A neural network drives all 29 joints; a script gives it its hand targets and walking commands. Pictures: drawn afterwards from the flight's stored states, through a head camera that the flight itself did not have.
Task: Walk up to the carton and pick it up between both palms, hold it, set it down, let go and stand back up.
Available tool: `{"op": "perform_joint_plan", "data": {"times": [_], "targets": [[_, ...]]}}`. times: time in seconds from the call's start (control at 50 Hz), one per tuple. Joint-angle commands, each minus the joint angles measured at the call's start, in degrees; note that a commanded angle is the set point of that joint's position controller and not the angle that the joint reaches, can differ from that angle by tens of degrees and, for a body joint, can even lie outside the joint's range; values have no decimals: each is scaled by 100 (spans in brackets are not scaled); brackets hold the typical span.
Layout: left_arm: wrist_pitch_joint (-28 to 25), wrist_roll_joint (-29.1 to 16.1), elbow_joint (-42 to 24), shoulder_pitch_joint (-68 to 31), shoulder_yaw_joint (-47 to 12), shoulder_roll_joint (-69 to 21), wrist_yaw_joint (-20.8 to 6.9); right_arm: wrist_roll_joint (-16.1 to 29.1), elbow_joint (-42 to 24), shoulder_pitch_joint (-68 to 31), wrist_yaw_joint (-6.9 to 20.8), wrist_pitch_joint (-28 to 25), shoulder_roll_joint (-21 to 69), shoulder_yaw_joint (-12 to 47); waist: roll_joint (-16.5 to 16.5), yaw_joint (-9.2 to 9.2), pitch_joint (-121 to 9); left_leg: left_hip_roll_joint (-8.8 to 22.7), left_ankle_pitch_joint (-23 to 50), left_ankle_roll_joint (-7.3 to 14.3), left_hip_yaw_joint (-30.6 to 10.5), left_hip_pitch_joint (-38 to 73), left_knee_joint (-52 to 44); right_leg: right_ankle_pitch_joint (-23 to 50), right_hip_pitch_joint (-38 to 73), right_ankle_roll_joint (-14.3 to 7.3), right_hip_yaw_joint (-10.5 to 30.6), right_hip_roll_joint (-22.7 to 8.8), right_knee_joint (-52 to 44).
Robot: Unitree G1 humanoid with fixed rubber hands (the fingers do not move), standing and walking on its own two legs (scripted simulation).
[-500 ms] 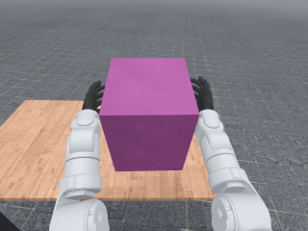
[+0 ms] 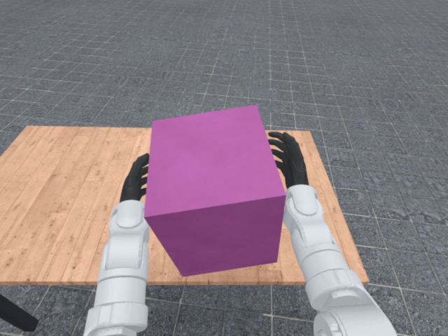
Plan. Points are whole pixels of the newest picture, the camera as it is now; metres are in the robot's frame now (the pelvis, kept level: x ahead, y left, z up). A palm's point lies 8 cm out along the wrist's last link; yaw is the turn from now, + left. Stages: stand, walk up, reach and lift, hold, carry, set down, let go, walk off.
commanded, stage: set down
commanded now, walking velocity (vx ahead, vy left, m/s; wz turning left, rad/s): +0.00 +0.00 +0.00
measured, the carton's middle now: (217, 195) +0.38 +0.01 +0.06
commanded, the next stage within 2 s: none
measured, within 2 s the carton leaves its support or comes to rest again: neither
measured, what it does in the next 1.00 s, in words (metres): stands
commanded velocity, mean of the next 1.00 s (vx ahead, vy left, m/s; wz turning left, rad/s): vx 0.00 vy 0.00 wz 0.00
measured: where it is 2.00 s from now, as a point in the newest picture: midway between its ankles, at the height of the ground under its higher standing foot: outside the picture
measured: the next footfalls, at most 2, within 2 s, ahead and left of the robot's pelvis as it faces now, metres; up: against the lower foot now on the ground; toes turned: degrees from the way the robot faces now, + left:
none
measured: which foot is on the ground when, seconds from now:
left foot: down 0.00-1.00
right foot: down 0.00-1.00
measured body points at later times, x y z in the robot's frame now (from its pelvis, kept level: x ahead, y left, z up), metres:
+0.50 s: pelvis +0.01 -0.01 +0.00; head +0.02 +0.00 +0.45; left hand +0.38 +0.15 +0.07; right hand +0.41 -0.14 +0.11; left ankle -0.01 +0.11 -0.75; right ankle +0.02 -0.11 -0.75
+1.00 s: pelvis +0.02 -0.01 +0.00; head +0.06 +0.00 +0.45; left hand +0.38 +0.15 +0.03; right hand +0.43 -0.14 +0.07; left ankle -0.01 +0.11 -0.75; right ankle +0.02 -0.11 -0.75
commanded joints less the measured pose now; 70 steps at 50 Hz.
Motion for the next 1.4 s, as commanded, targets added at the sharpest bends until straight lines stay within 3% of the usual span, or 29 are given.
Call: {"op": "perform_joint_plan", "data": {"times": [0.0, 0.1, 0.2, 0.32, 0.56, 0.94, 0.98, 1.38], "targets": [[-772, -530, -925, -3906, -2342, -2807, -342, 43, -584, -3167, 712, -331, 2381, 1942, -107, 392, -2728, -198, 2219, -94, 137, 33, -255, 1226, 1157, 17, -224, 190, 104], [-665, -206, -318, -3962, -1651, -2584, -373, -299, 52, -3268, 949, -284, 2192, 1299, -136, 578, -2145, -148, 1172, 77, 230, -246, -608, 21, 718, -5, -262, 149, -20], [-752, -100, -23, -4128, -1381, -2564, -308, -467, 444, -3475, 1149, -379, 2174, 951, -119, 748, -2161, -87, 975, 103, 275, -305, -679, -194, 458, -16, -298, 169, 21], [-1094, -163, 50, -4133, -1444, -2676, -101, -569, 637, -3437, 1256, -557, 2197, 925, -96, 853, -2695, -34, 2055, 2, 240, 97, -358, 520, 244, -68, -297, 244, 73], [-1626, -235, -91, -3790, -1770, -3047, 161, -523, 762, -3055, 1189, -840, 2204, 1159, 101, 800, -3529, 64, 3549, -189, 148, 516, 92, 1492, -11, -204, -240, 305, 87], [-2313, -91, 539, -3908, -1487, -3289, 454, -800, 1498, -3274, 1313, -1088, 2102, 639, 267, 921, -3940, 147, 3797, -282, 106, 369, 238, 1181, -870, -464, -168, 365, 38], [-2401, -27, 646, -3889, -1402, -3245, 471, -827, 1523, -3347, 1326, -1125, 2101, 615, 276, 1001, -3961, 131, 3777, -269, 142, 225, 232, 1238, -839, -467, -148, 351, 65], [-3182, 115, 1386, -3972, -1032, -3327, 481, -1258, 2378, -3450, 1349, -1440, 2380, 301, 224, 1003, -4566, 61, 3620, -203, 223, -707, 285, 1844, -705, -370, 2, 263, 412]]}}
